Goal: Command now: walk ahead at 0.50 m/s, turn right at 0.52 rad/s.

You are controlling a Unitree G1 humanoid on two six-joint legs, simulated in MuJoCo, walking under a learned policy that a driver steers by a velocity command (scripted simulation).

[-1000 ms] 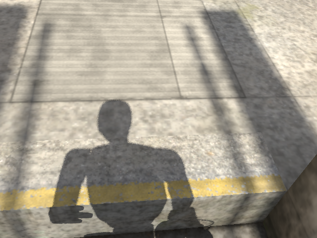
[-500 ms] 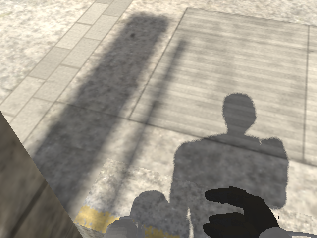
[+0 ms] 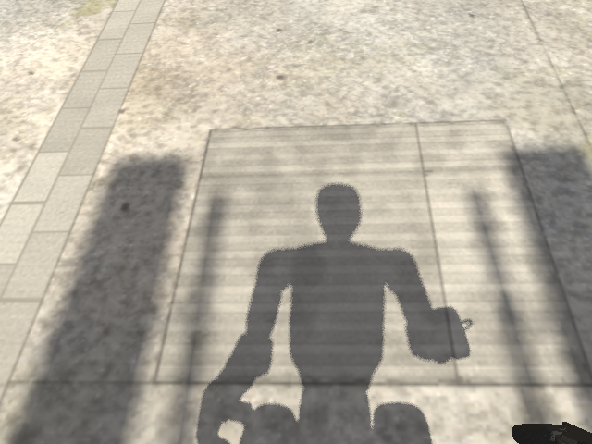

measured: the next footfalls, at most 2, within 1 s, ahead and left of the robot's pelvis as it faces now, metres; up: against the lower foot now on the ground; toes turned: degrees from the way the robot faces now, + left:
right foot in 0.06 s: +0.02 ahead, -0.16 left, +0.00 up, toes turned -3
left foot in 0.44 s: +0.34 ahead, +0.02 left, +0.22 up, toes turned -19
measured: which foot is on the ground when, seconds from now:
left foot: down 0.00-0.08, up 0.10-0.42, down 0.44-0.90, up 0.92-1.00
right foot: up 0.00-0.04, down 0.06-0.46, up 0.48-0.86, down 0.88-1.00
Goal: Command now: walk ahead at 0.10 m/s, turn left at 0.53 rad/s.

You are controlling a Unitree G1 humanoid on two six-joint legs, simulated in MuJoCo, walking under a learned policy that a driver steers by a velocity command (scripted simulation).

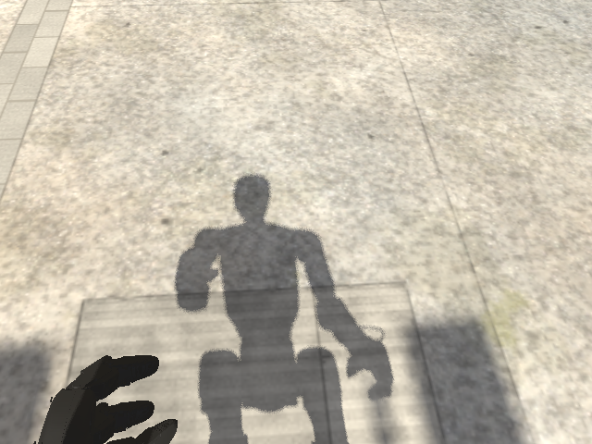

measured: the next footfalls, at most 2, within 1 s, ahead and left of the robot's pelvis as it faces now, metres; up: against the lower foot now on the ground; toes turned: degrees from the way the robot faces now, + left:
left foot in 0.30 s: +0.09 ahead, +0.16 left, +0.00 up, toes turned +12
right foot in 0.92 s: +0.44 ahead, +0.00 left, +0.00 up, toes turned +5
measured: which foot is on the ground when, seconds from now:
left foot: up 0.00-0.28, down 0.30-0.92, up 0.94-1.00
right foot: down 0.00-0.30, up 0.32-0.90, down 0.92-1.00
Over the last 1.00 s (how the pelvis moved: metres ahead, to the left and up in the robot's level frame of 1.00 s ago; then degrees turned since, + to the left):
0.45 -0.12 0.22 0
